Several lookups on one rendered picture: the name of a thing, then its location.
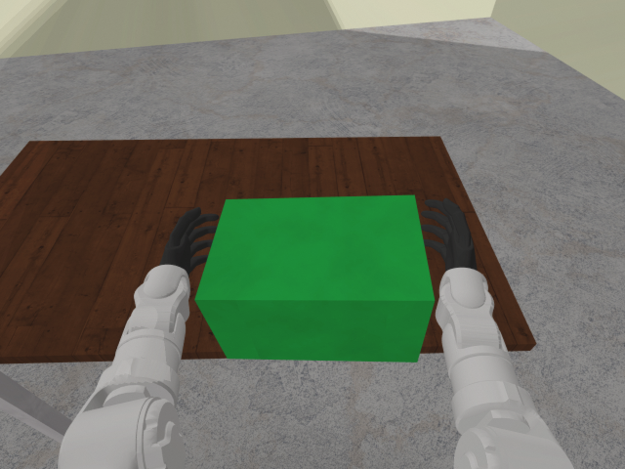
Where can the robot right hand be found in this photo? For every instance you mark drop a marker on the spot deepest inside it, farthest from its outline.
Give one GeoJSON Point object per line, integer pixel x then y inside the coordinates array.
{"type": "Point", "coordinates": [458, 249]}

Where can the robot left forearm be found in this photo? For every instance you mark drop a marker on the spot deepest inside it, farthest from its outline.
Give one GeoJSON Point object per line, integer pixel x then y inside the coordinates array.
{"type": "Point", "coordinates": [149, 352]}

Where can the carton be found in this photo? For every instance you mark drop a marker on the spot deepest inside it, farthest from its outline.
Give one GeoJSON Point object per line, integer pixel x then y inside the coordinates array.
{"type": "Point", "coordinates": [342, 278]}

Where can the left robot upper arm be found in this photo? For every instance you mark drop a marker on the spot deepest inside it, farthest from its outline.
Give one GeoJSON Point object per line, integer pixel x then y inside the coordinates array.
{"type": "Point", "coordinates": [140, 434]}

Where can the table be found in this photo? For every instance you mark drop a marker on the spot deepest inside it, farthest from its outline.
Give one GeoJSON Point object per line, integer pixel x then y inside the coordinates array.
{"type": "Point", "coordinates": [83, 222]}

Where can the robot right forearm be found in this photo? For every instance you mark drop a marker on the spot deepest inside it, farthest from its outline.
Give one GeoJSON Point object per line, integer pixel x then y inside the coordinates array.
{"type": "Point", "coordinates": [485, 386]}

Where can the right robot upper arm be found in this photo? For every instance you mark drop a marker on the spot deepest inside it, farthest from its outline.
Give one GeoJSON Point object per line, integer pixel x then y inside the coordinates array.
{"type": "Point", "coordinates": [486, 447]}

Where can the robot left hand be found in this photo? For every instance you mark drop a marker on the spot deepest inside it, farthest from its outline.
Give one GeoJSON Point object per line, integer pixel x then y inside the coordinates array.
{"type": "Point", "coordinates": [181, 246]}

